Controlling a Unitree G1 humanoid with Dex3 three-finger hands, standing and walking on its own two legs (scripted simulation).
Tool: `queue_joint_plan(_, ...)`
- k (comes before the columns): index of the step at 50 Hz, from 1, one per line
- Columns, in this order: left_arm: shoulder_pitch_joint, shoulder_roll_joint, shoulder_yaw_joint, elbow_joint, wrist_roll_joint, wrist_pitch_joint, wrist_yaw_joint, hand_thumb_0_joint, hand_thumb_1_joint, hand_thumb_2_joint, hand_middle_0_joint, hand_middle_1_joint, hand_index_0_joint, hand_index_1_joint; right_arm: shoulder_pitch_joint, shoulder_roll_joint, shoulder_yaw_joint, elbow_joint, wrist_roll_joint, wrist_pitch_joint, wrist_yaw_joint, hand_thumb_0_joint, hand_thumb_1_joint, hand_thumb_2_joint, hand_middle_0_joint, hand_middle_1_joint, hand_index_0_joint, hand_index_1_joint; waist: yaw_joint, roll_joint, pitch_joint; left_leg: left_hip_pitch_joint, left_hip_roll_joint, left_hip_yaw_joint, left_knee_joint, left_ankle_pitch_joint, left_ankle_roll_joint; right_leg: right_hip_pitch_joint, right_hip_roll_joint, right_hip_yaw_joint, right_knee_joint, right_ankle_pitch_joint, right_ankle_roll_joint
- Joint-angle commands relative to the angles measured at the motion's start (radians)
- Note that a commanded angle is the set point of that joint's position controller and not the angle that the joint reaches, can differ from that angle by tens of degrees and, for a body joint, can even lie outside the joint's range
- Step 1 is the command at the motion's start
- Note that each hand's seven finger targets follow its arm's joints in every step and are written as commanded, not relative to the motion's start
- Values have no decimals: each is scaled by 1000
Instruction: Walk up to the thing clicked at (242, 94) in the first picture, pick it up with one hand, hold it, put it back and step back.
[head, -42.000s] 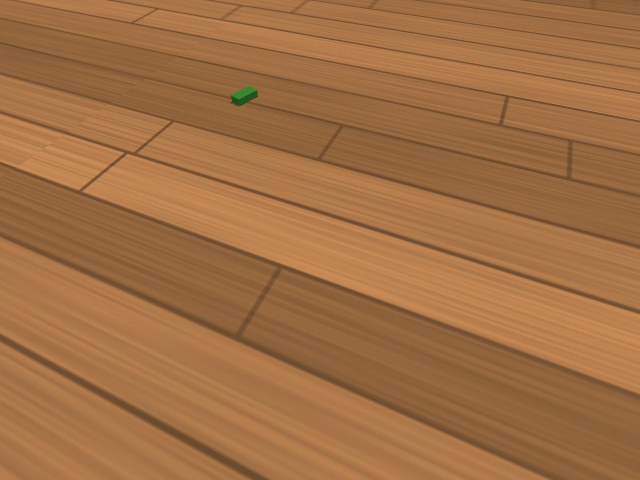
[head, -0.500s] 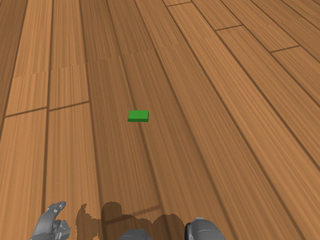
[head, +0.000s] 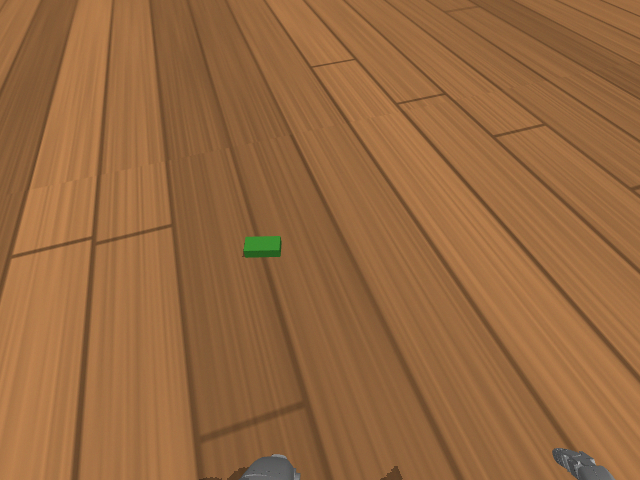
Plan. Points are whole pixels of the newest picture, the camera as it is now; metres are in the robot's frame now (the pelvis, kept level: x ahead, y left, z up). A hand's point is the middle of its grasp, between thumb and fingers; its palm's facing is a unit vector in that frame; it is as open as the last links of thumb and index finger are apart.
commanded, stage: step back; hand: left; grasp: from above
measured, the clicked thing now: (262, 246) +1.05 +0.32 -0.74
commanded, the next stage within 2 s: stand in 0.82 s
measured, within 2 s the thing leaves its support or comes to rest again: neither
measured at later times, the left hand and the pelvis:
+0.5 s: hand out of the picture +0.08 +0.29 -0.14, palm faces +0.07 -0.93 -0.37, open 7.4 cm; pelvis +0.02 +0.01 +0.01, yaw +5 degrees
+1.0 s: hand out of the picture +0.11 +0.28 -0.15, palm faces +0.11 -0.93 -0.34, open 7.4 cm; pelvis +0.04 +0.01 +0.01, yaw +6 degrees
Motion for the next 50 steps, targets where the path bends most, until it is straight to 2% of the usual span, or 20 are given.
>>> queue_joint_plan(1, -196, 258, 67, -124, -5, -61, 23, 0, 900, 900, -200, -300, -200, -300, -22, -169, -47, -39, 20, -38, 5, 0, -900, -900, 200, 300, 200, 300, -61, -107, 132, -18, -51, -78, 149, 72, -15, -221, -211, 247, -392, -192, -127)
queue_joint_plan(2, -157, 250, 69, -107, -10, -62, 23, 0, 900, 900, -200, -300, -200, -300, 13, -148, -38, -31, 16, -42, 2, 0, -900, -900, 200, 300, 200, 300, -58, -132, 86, -56, -55, -72, 135, 69, -10, -113, -191, 202, -357, -47, -103)
queue_joint_plan(7, -45, 303, 90, -95, -7, -64, 10, 0, 900, 900, -200, -300, -200, -300, -31, -167, -37, -38, 3, -71, 14, 0, -900, -900, 200, 300, 200, 300, 25, -247, 57, -77, -11, 23, -80, -39, -27, 66, -254, 228, -326, -72, -144)
queue_joint_plan(11, -61, 280, 65, -110, -31, -48, 7, 0, 900, 900, -200, -300, -200, -300, 58, -145, -47, 5, 2, -99, 11, 0, -900, -900, 200, 300, 200, 300, -33, -176, -33, 191, -41, 98, -402, 121, 16, 40, -244, 110, -121, 361, -125)
queue_joint_plan(12, -61, 226, 47, -121, -33, -46, 8, 0, 900, 900, -200, -300, -200, -300, 127, -161, -60, 30, 1, -108, 5, 0, -900, -900, 200, 300, 200, 300, -62, -90, -96, 347, -22, 32, -452, 212, 35, -3, -191, 48, 49, 470, -80)
queue_joint_plan(13, -53, 166, 31, -138, -42, -50, 10, 0, 900, 900, -200, -300, -200, -300, 200, -223, -82, 42, -7, -116, -1, 0, -900, -900, 200, 300, 200, 300, -84, 94, -164, 500, 128, -202, -483, 248, 83, -155, -90, -25, 285, 345, -28)
queue_joint_plan(14, -122, 153, 31, -152, -46, -45, 10, 0, 900, 900, -200, -300, -200, -300, 210, -314, -96, 37, -9, -115, -3, 0, -900, -900, 200, 300, 200, 300, -96, 195, -101, 522, 308, -508, -511, 192, 186, -413, 15, -78, 338, -107, -3)
queue_joint_plan(16, -154, 255, 49, -134, -38, -39, 21, 0, 900, 900, -200, -300, -200, -300, 179, -292, -97, 32, 9, -104, 0, 0, -900, -900, 200, 300, 200, 300, -90, 64, 3, 342, 341, -477, -508, 127, 281, -373, -52, 64, 419, -164, -20)
queue_joint_plan(19, -79, 217, 45, -104, -40, -44, 4, 0, 900, 900, -200, -300, -200, -300, 96, -206, -65, -4, 13, -115, -5, 0, -900, -900, 200, 300, 200, 300, -33, 62, 32, 308, 216, -226, -486, 264, 194, -349, -78, 32, 345, -23, -9)
queue_joint_plan(25, -106, 171, 37, -79, -50, -61, 12, 0, 900, 900, -200, -300, -200, -300, 50, -179, -39, -5, 17, -89, -6, 0, -900, -900, 200, 300, 200, 300, -45, 165, -16, 194, 158, -52, -345, 637, 164, -82, -41, -89, 14, 150, 26)
queue_joint_plan(28, -45, 195, 46, -28, -43, -67, 30, 0, 900, 900, -200, -300, -200, -300, 4, -138, -19, -17, 38, -60, -9, 0, -900, -900, 200, 300, 200, 300, 2, 86, -79, 90, 102, -31, -185, 429, 92, 125, -15, -86, -156, 333, 12)
queue_joint_plan(29, -52, 238, 55, -33, -34, -72, 34, 0, 900, 900, -200, -300, -200, -300, 20, -108, -5, -20, 44, -56, -11, 0, -900, -900, 200, 300, 200, 300, -1, -12, -119, 39, 55, -21, -112, 308, 62, 176, -106, 32, -167, 374, -15)
queue_joint_plan(31, -171, 319, 63, -69, -34, -74, 33, 0, 900, 900, -200, -300, -200, -300, 89, -117, -13, 10, 38, -35, -24, 0, -900, -900, 200, 300, 200, 300, -31, -153, -126, 96, -30, -33, 117, -183, 15, -38, -420, 412, -329, 149, -206)
queue_joint_plan(32, -225, 312, 59, -86, -28, -72, 34, 0, 900, 900, -200, -300, -200, -300, 99, -153, -23, 37, 30, -31, -25, 0, -900, -900, 200, 300, 200, 300, -43, -142, -72, 127, -2, -39, 145, -195, 7, -116, -417, 433, -325, 89, -231)
queue_joint_plan(36, -236, 268, 52, -60, -25, -72, 34, 0, 900, 900, -200, -300, -200, -300, 78, -144, -14, 70, 26, -38, -14, 0, -900, -900, 200, 300, 200, 300, -41, -167, -47, 86, -6, -24, 78, -112, 14, -95, -288, 202, -257, 199, -138)
queue_joint_plan(40, -267, 270, 53, -59, -25, -60, 30, 0, 900, 900, -200, -300, -200, -300, 99, -133, -13, 105, 18, -51, -13, 0, -900, -900, 200, 300, 200, 300, -55, -213, -100, 157, -2, 76, -187, -20, 1, -58, -260, 127, -187, 281, -124)
queue_joint_plan(42, -238, 186, 19, -29, -53, -49, 21, 0, 900, 900, -200, -300, -200, -300, 109, -144, -17, 108, 13, -83, -12, 0, -900, -900, 200, 300, 200, 300, -78, -143, -127, 349, 50, -29, -424, 307, 4, -103, -166, 40, -99, 388, -34)
queue_joint_plan(43, -218, 143, 7, -34, -64, -50, 21, 0, 900, 900, -200, -300, -200, -300, 57, -202, -26, 100, 1, -94, -14, 0, -900, -900, 200, 300, 200, 300, -47, 6, -150, 334, 179, -203, -438, 433, 48, -107, -96, -24, -4, 380, 17)
queue_joint_plan(45, -244, 165, 8, -9, -73, -40, 18, 0, 900, 900, -200, -300, -200, -300, -87, -240, -19, 84, 6, -96, -11, 0, -900, -900, 200, 300, 200, 300, 0, 36, -93, 106, 203, -208, -432, 274, 94, 59, -79, 2, -117, 143, 23)
queue_joint_plan(50, -260, 177, -9, 46, -53, -53, 4, 0, 900, 900, -200, -300, -200, -300, -84, -164, 3, 121, 21, -94, -3, 0, -900, -900, 200, 300, 200, 300, -29, 79, -91, 205, 125, -77, -479, 307, 13, 94, -135, 9, -194, 360, -3)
